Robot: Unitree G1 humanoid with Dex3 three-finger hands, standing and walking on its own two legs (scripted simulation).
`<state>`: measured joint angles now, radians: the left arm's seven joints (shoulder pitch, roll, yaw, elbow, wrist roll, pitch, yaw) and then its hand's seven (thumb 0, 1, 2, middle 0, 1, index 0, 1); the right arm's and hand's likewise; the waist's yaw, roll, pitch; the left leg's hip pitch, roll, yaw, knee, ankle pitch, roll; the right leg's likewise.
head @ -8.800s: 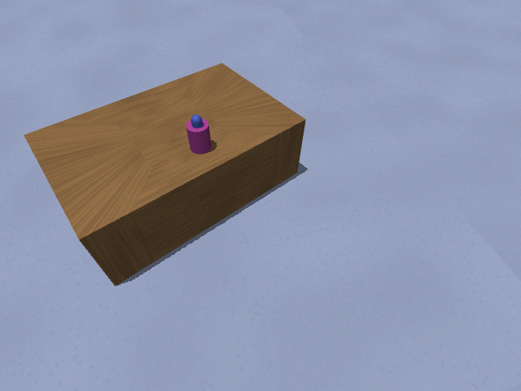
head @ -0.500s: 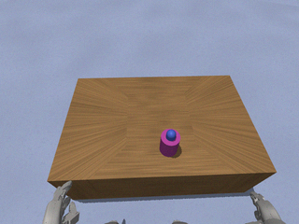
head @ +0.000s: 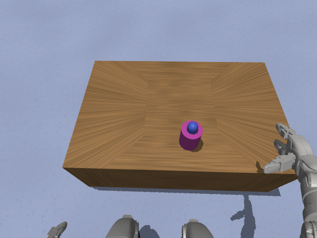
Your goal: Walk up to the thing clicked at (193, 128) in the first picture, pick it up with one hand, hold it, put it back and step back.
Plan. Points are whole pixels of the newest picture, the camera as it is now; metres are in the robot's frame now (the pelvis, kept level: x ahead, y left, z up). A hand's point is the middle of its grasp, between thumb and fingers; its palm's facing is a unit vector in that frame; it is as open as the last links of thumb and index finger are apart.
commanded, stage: go down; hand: right
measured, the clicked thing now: (190, 133) +0.52 -0.11 -0.28
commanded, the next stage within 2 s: approach in 1.18 s
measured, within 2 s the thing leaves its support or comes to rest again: neither
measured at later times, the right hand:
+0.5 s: hand (274, 125) +0.41 -0.30 -0.01, palm faces +0.04 +0.99 -0.10, open 17.7 cm
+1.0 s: hand (276, 115) +0.44 -0.31 +0.01, palm faces +0.03 +1.00 -0.08, open 17.7 cm
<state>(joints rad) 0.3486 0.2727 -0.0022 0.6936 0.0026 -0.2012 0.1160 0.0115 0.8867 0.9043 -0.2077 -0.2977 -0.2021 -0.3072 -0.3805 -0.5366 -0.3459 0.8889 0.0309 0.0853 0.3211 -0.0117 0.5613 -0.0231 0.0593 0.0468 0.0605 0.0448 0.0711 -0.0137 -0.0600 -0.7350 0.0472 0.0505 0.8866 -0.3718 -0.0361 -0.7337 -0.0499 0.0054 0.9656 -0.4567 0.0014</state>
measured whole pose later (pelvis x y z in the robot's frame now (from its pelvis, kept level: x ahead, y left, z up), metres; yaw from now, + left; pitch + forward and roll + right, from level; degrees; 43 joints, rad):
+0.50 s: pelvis +0.01 +0.00 -0.01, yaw +1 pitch +18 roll +3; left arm 0.35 0.30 -0.03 0.68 0.01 -0.14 0.05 0.01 0.90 0.90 -0.21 -0.31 -0.21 -0.31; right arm -0.62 -0.67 -0.46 1.18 0.04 -0.19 0.45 -0.02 0.60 -0.03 0.05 0.05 0.06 0.05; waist 0.10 0.01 -0.08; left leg -0.87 0.04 0.05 0.93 -0.39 -0.03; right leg -0.87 -0.06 0.01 1.02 -0.48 0.00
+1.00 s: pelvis +0.00 -0.01 -0.02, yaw +1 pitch +20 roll +3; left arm 0.37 0.30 -0.04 0.67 0.01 -0.10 0.02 0.01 0.91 0.90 -0.21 -0.31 -0.21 -0.31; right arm -0.72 -0.73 -0.50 1.22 0.04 -0.23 0.50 -0.02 0.60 -0.03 0.06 0.05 0.06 0.05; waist 0.12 0.01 -0.09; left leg -0.93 0.03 0.04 0.96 -0.39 -0.04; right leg -0.93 -0.06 0.01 1.06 -0.49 0.00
